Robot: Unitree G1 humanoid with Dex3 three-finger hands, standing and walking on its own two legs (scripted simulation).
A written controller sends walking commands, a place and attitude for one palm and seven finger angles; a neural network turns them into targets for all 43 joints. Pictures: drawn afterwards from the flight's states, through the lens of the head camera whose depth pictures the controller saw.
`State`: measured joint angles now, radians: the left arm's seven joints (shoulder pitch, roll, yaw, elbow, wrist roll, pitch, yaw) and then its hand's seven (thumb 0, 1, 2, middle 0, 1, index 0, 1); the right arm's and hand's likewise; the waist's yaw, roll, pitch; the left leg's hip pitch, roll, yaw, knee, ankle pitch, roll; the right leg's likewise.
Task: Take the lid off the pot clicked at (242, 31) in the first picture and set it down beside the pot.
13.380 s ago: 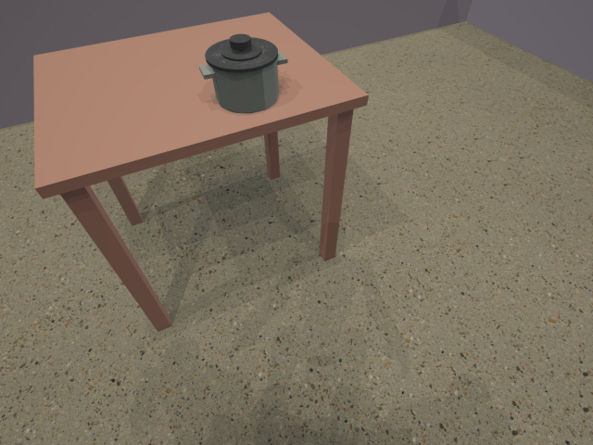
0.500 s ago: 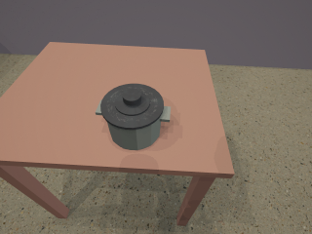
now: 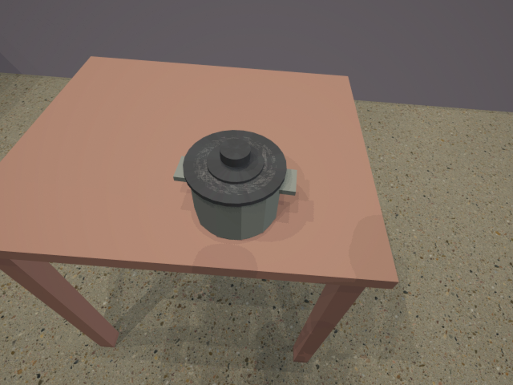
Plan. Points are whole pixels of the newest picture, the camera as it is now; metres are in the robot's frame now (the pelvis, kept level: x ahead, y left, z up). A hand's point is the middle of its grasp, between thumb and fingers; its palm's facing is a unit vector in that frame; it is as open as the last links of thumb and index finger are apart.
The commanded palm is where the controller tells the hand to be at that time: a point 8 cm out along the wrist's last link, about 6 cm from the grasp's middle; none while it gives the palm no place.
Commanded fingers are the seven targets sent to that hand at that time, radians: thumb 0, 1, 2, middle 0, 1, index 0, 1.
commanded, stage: look again from close up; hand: left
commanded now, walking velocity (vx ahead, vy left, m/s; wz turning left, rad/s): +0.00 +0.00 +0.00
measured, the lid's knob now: (235, 152) +0.44 +0.07 +0.13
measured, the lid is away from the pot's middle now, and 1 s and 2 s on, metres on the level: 0.00 0.00 0.00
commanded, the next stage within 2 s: lift the closed hand beside the body in 0.12 s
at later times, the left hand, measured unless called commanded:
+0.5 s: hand (144, 373) +0.15 +0.18 -0.05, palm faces +0.17 -0.95 -0.26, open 5.8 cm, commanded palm +0.09 +0.23 -0.02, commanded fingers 0.00 0.90 0.90 -0.86 -1.02 -0.86 -1.02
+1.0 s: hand (120, 367) +0.14 +0.19 +0.02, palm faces +0.30 -0.87 -0.39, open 3.1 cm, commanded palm +0.09 +0.22 +0.07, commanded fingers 0.00 0.90 0.90 -1.30 -1.50 -1.30 -1.50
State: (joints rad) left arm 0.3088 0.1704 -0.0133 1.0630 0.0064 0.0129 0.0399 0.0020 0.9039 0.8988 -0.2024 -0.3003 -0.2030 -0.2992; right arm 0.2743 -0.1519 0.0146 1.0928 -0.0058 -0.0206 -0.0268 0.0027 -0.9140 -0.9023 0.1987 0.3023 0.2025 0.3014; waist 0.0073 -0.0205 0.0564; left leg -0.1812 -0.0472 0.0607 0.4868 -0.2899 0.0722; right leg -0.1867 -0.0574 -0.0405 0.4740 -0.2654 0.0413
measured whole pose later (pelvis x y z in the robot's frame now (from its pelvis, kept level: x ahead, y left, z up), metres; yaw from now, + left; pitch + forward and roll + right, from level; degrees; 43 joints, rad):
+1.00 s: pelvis +0.02 -0.05 +0.01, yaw +2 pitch +0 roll +0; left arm 0.66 0.25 0.15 -0.18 -0.03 -0.03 0.08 0.01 0.89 0.90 -1.27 -1.47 -1.27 -1.46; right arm 0.17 -0.20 0.00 0.63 0.00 -0.07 -0.04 0.01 -0.90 -0.90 0.20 0.30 0.20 0.30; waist 0.06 0.05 0.03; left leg -0.14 0.01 0.00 0.42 -0.27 0.00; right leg -0.13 0.01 -0.09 0.38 -0.25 -0.03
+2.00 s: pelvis +0.00 -0.02 +0.00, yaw +0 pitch +1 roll -1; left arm 0.57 0.56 0.16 -0.55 0.59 0.10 0.08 0.01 0.81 0.94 -1.28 -1.41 -1.28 -1.41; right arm 0.17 -0.26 0.03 0.54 0.01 0.08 0.02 0.01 -0.90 -0.90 0.20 0.30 0.20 0.30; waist 0.10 0.08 -0.01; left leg -0.25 -0.01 0.05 0.52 -0.29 0.05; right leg -0.24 -0.02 -0.04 0.47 -0.26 0.01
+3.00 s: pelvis -0.05 -0.02 +0.01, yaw +1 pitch -2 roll +0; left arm -0.23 0.73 0.02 -0.16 0.72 0.10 -0.44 0.00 -0.26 1.44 -0.88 -0.09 -0.88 -0.09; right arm 0.10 -0.30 0.04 0.56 0.06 0.05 0.00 0.01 -0.90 -0.90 0.20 0.30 0.20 0.30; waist 0.08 0.11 0.06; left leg -0.19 -0.04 0.03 0.37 -0.14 0.05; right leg -0.19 -0.04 -0.06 0.37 -0.13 0.01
